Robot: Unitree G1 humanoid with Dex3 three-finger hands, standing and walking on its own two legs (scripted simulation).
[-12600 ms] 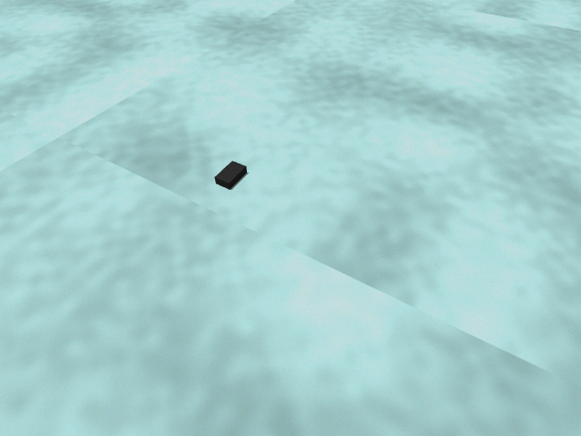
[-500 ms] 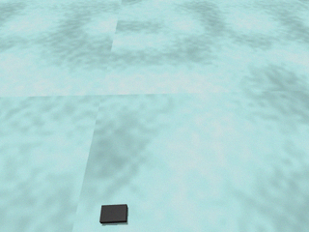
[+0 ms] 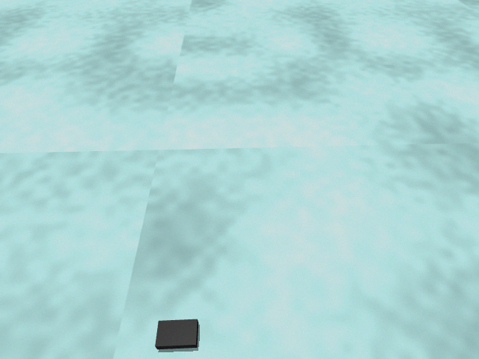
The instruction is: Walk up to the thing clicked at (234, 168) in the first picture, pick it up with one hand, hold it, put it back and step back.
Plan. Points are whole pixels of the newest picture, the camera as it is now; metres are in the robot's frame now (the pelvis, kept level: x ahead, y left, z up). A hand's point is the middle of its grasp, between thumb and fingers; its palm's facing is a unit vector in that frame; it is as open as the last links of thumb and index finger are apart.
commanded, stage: stand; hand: left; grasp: from above
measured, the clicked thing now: (177, 334) +0.37 +0.24 -0.76
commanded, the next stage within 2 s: rise first in 0.74 s
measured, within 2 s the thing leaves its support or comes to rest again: neither
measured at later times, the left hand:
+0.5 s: hand out of the picture +0.06 +0.25 -0.16, palm faces -0.03 -0.94 -0.35, open 7.4 cm
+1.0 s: hand out of the picture +0.12 +0.25 -0.16, palm faces +0.04 -0.95 -0.32, open 8.1 cm
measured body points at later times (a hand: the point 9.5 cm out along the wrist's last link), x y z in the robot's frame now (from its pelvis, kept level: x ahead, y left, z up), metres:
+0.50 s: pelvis +0.00 +0.00 +0.00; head +0.01 +0.00 +0.45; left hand +0.06 +0.30 -0.13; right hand +0.06 -0.30 -0.13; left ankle +0.00 +0.13 -0.75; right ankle +0.00 -0.13 -0.75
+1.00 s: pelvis -0.01 +0.00 -0.01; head +0.04 +0.00 +0.44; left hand +0.12 +0.30 -0.14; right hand +0.09 -0.28 -0.14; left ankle +0.00 +0.13 -0.75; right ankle +0.00 -0.13 -0.75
